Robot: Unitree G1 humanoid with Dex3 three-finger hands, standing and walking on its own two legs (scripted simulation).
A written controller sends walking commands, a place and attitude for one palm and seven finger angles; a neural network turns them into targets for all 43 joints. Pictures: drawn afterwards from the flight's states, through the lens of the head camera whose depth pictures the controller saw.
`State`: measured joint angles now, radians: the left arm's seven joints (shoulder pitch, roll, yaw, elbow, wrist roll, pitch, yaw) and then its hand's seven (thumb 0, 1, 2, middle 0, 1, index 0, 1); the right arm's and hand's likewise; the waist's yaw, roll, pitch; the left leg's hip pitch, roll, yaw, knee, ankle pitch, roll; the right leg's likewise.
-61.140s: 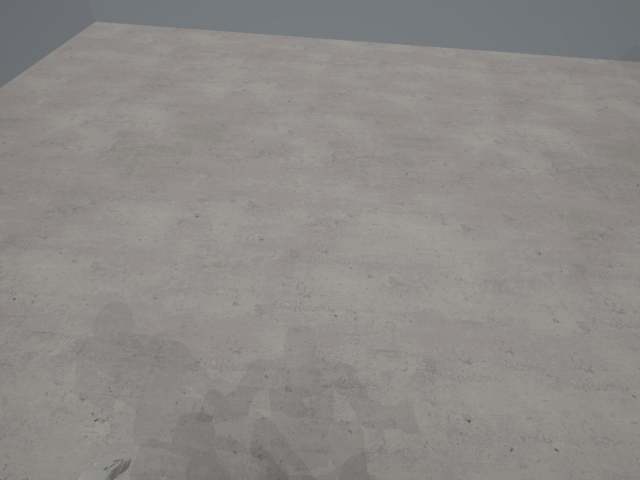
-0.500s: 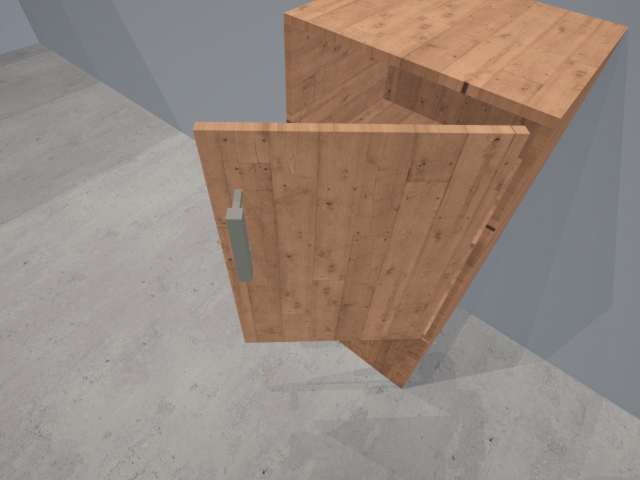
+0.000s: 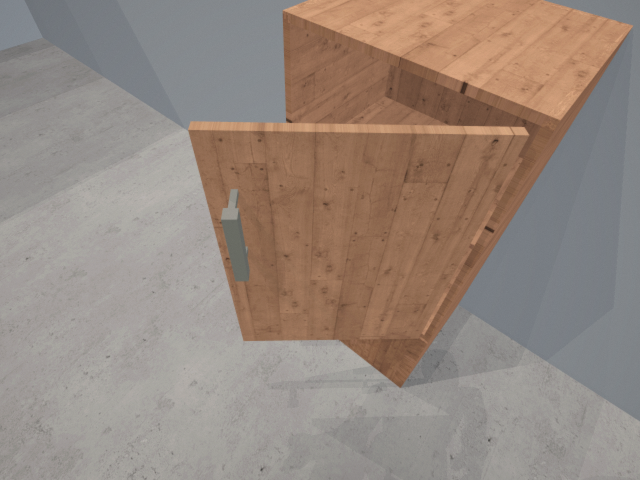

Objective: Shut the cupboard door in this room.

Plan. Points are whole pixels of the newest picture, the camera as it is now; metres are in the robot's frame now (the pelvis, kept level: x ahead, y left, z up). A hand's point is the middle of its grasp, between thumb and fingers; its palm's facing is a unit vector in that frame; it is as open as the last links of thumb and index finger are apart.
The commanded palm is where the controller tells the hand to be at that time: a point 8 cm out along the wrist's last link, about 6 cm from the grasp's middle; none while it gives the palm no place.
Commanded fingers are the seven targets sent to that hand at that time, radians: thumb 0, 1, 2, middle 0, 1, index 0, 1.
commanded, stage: look again from close up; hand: left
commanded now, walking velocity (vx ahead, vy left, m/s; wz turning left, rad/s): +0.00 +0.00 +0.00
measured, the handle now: (238, 237) +0.44 +0.15 +0.02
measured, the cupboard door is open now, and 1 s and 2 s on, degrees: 42 42 42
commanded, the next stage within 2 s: raise the hand and make a fist in 0.20 s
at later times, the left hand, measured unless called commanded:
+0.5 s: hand (164, 412) +0.19 +0.20 -0.01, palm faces +0.28 -0.95 -0.14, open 7.1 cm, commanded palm +0.10 +0.24 -0.06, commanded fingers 0.00 0.90 0.90 -0.38 -0.50 -0.38 -0.50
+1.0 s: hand (189, 456) +0.15 +0.16 -0.03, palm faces -0.07 -1.00 -0.02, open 4.8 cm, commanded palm +0.11 +0.23 -0.03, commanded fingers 0.00 0.90 0.90 -0.84 -1.00 -0.84 -1.00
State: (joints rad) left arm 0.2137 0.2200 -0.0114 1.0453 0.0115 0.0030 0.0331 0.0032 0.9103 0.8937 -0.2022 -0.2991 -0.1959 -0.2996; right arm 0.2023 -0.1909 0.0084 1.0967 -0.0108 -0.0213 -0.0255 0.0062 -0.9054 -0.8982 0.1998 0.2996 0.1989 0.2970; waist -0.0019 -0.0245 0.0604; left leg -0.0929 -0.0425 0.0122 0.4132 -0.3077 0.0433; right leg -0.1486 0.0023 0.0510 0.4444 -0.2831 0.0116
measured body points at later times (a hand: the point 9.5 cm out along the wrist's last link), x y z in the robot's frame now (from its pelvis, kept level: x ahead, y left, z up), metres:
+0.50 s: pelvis -0.02 -0.01 -0.03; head -0.03 -0.03 +0.42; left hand +0.17 +0.25 +0.00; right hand +0.10 -0.26 -0.14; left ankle -0.05 +0.09 -0.74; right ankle -0.01 -0.10 -0.74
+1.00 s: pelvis -0.08 -0.02 -0.09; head -0.02 -0.02 +0.35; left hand +0.15 +0.22 -0.03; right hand +0.13 -0.24 -0.16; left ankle -0.05 +0.10 -0.74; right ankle -0.01 -0.10 -0.74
